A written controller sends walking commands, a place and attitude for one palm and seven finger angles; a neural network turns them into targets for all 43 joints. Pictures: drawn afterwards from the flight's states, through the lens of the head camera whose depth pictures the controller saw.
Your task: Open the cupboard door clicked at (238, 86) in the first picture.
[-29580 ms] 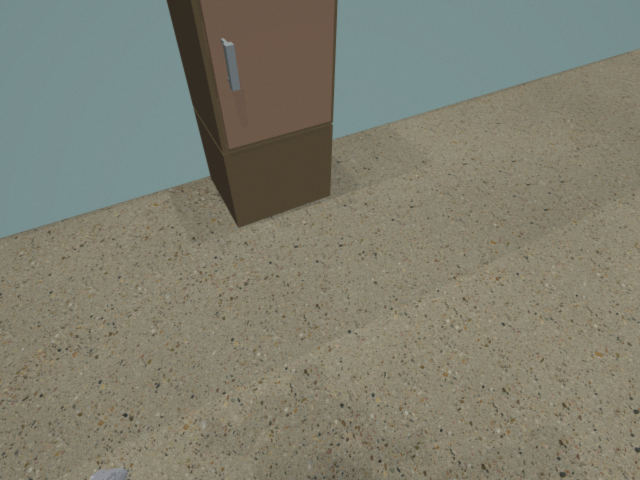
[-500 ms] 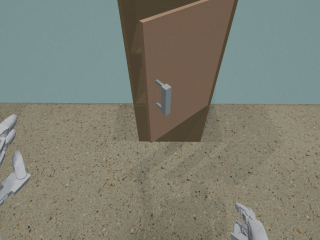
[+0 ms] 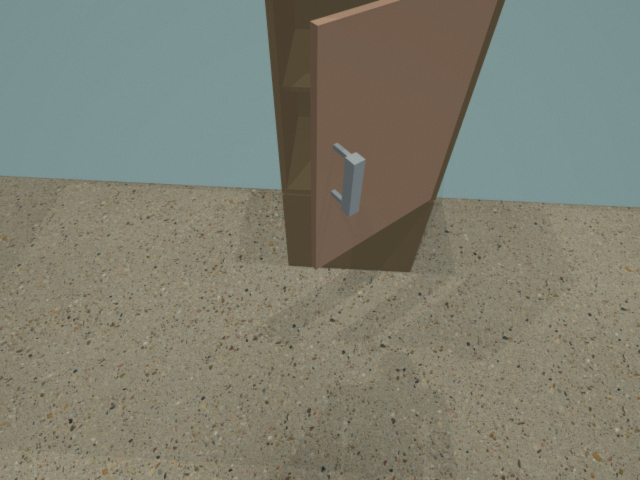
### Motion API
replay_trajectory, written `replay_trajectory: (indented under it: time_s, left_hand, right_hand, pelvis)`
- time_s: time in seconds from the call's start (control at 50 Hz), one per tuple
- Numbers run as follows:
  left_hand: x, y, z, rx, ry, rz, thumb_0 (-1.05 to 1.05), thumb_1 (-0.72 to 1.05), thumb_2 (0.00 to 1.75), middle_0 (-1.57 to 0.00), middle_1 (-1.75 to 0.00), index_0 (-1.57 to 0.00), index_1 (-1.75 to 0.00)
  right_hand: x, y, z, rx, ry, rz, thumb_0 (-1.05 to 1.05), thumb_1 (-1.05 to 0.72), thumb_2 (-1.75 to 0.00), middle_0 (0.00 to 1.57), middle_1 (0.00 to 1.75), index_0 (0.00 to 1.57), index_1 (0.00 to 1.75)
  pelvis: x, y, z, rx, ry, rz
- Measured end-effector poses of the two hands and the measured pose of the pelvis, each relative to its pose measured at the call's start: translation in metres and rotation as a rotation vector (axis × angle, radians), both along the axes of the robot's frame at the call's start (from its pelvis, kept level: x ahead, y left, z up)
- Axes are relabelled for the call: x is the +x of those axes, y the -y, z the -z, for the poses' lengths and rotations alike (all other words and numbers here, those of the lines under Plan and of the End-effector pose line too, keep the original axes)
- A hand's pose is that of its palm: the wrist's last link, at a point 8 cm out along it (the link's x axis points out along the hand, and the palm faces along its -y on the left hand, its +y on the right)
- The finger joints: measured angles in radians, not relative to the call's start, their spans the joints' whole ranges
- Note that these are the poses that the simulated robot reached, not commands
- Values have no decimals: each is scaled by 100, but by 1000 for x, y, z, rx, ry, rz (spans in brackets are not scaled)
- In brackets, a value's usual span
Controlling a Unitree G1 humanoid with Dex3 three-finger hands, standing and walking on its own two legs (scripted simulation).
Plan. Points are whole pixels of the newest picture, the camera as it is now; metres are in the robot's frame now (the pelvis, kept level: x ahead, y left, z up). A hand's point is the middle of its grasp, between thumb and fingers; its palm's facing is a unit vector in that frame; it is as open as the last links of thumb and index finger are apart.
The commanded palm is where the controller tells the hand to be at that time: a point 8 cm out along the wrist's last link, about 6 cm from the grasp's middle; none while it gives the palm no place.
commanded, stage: let the arm hang, fingers relaxed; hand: left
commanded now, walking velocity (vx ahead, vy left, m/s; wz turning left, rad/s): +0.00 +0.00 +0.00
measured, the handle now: (344, 179) +0.64 -0.01 -0.04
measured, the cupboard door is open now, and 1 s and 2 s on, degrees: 40 40 40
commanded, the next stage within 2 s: look to check the result in 0.58 s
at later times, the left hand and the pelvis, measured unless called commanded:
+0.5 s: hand out of the picture +0.02 +0.17 -0.17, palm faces +0.01 -0.98 -0.19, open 7.3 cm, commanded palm none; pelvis +0.01 +0.00 +0.00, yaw -1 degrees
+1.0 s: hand out of the picture +0.02 +0.17 -0.17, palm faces +0.02 -0.98 -0.20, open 7.4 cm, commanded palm none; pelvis +0.02 -0.01 +0.00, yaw -1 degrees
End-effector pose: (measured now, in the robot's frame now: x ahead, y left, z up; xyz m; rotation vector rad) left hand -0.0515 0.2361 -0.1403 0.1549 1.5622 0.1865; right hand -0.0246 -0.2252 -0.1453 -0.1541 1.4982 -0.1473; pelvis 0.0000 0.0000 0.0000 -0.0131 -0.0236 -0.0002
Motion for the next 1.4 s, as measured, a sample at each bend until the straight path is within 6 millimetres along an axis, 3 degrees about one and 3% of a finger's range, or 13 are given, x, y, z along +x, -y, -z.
replay_trajectory:
  time_s: [0.12, 0.26, 0.4, 0.48, 0.94, 1.4]
  left_hand:
    - [-5, -2, -5, 20, -13, -2, 0, 92, 90, -20, -30, -20, -30]
    - [23, 7, -1, 7, 72, 15, 0, 91, 90, -20, -30, -19, -30]
    - [55, 20, 3, -25, 153, 34, 0, 91, 90, -20, -30, -20, -30]
    - [62, 19, 4, -22, 158, 41, 1, 93, 90, -20, -30, -20, -30]
    - [64, 21, 0, -10, 119, 22, 0, 91, 90, -20, -30, -20, -30]
    - [90, 25, 2, -9, 130, 39, 0, 91, 90, -20, -30, -20, -30]
  right_hand:
    - [-8, -22, 8, 54, -3, 29, 1, -91, -90, 20, 29, 20, 30]
    - [0, -33, 12, 82, 37, 40, 1, -91, -90, 20, 29, 20, 30]
    - [5, -26, 10, 62, 55, 51, 1, -91, -90, 20, 29, 20, 30]
    - [7, -20, 8, 48, 61, 55, 1, -91, -90, 20, 29, 20, 30]
    - [39, -1, 5, 20, 70, 18, 1, -91, -90, 20, 29, 20, 30]
    - [59, 14, 4, -8, 90, 43, 1, -91, -90, 20, 29, 20, 30]
  pelvis:
    - [0, -3, 0, 6, 5, 7]
    - [0, -4, 0, 12, 9, 12]
    - [3, -3, 0, 15, 8, 15]
    - [5, -1, 0, 15, 9, 17]
    - [21, 7, -2, 15, 5, 9]
    - [33, 14, -1, 14, -5, 43]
